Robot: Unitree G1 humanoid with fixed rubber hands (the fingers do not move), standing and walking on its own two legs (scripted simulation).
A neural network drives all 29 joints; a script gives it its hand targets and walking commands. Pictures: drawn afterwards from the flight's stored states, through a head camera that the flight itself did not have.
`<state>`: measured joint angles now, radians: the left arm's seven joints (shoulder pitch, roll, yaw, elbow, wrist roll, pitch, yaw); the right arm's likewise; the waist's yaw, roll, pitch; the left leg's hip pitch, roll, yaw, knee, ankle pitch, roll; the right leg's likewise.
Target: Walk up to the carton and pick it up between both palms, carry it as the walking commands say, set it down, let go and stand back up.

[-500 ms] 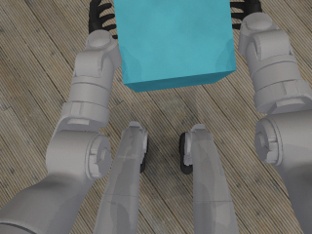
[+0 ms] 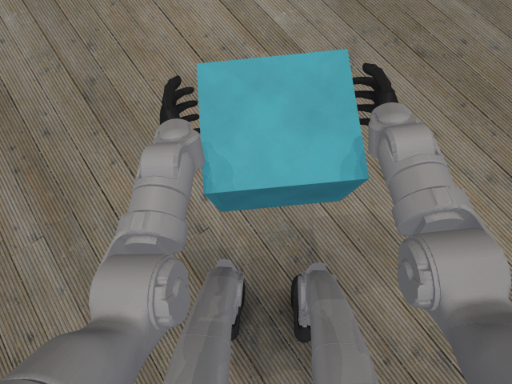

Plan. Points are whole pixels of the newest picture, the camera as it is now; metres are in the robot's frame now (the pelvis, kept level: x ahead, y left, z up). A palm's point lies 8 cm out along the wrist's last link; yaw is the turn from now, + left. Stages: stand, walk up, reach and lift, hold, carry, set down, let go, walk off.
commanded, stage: reach and lift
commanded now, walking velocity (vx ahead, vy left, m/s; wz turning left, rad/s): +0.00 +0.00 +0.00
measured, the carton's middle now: (276, 140) +0.48 +0.01 -0.07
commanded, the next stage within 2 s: none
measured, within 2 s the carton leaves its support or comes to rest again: neither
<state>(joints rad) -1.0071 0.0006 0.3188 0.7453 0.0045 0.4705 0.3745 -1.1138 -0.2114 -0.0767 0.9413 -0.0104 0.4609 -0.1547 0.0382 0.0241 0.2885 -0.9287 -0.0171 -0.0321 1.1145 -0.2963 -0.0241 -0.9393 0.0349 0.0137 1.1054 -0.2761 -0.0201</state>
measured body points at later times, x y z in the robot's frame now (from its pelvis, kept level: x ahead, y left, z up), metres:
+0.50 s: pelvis +0.11 -0.01 +0.09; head +0.12 -0.02 +0.53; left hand +0.45 +0.17 +0.11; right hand +0.49 -0.15 +0.11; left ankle +0.15 +0.13 -0.64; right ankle +0.16 -0.11 -0.64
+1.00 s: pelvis +0.13 +0.00 +0.11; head +0.07 +0.00 +0.55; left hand +0.43 +0.19 +0.16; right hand +0.46 -0.14 +0.16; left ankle +0.15 +0.13 -0.64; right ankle +0.16 -0.11 -0.64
